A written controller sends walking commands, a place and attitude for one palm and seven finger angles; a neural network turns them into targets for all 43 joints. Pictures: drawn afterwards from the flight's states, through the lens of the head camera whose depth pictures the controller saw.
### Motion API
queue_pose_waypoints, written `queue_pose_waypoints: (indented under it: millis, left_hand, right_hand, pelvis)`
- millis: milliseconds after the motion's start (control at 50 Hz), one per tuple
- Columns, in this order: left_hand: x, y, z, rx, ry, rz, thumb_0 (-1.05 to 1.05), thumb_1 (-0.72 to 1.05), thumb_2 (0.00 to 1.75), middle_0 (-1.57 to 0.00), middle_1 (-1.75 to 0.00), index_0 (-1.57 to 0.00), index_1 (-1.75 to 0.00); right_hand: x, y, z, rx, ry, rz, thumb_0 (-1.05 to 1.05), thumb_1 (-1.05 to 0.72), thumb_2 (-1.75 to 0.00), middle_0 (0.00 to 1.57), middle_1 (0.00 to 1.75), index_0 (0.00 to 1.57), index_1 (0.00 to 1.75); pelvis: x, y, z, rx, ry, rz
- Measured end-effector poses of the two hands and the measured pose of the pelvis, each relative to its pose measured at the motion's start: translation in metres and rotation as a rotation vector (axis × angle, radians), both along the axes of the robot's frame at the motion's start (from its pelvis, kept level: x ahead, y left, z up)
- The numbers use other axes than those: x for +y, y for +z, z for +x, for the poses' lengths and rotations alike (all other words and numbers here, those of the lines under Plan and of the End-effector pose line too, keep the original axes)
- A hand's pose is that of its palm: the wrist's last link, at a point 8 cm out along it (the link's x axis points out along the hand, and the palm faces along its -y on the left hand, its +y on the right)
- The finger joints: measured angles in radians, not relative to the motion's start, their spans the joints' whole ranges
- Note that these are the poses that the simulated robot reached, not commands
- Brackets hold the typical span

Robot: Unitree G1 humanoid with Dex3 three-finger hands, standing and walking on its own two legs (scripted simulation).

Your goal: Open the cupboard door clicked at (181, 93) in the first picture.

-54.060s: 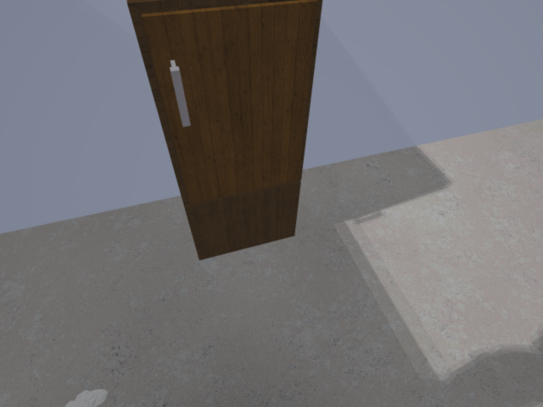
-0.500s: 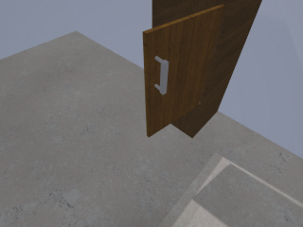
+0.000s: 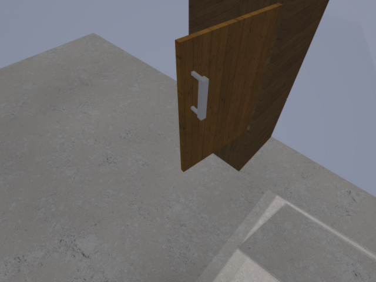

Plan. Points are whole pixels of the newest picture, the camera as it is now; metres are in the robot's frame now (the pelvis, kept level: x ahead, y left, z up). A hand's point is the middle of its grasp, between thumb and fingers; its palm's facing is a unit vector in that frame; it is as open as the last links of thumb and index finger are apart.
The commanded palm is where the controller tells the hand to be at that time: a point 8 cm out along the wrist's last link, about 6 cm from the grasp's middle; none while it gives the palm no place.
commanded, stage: look to check the result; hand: left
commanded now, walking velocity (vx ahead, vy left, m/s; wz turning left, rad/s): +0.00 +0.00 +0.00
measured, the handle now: (198, 96) +0.61 +0.01 +0.03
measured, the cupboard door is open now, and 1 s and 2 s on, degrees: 81 81 81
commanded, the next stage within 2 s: stand and wait in 0.16 s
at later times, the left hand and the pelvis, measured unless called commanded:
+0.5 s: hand out of the picture +0.08 +0.23 -0.16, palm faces -0.01 -0.95 -0.30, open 7.3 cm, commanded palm none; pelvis +0.01 +0.00 +0.00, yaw +0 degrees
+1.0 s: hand out of the picture +0.06 +0.22 -0.17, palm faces +0.00 -0.96 -0.28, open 7.3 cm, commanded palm none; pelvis +0.01 +0.00 +0.00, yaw +0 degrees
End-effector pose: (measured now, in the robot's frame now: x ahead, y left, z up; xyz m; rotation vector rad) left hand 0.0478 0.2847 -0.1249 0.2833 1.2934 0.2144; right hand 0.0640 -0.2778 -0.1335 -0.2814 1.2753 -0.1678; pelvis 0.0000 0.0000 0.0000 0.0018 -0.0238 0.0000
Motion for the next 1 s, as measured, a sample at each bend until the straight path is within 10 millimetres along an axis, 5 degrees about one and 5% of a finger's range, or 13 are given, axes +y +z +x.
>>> queue_pose_waypoints:
  millis: [440, 1000]
  left_hand:
    - [-0.012, -0.003, 0.023, -0.031, -0.014, -0.026, 0.00, 0.91, 0.90, -0.20, -0.30, -0.20, -0.30]
    - [-0.015, -0.009, 0.008, 0.009, 0.002, -0.048, 0.00, 0.91, 0.90, -0.20, -0.30, -0.20, -0.30]
  right_hand:
    - [0.002, 0.001, 0.007, 0.002, -0.009, 0.001, 0.00, -0.91, -0.90, 0.20, 0.30, 0.21, 0.30]
    - [0.015, -0.002, -0.006, 0.031, -0.026, 0.016, 0.00, -0.91, -0.90, 0.20, 0.30, 0.21, 0.30]
  pelvis:
    - [-0.001, 0.000, 0.012, 0.003, -0.001, 0.001]
    - [0.003, 0.000, 0.013, 0.001, -0.004, 0.000]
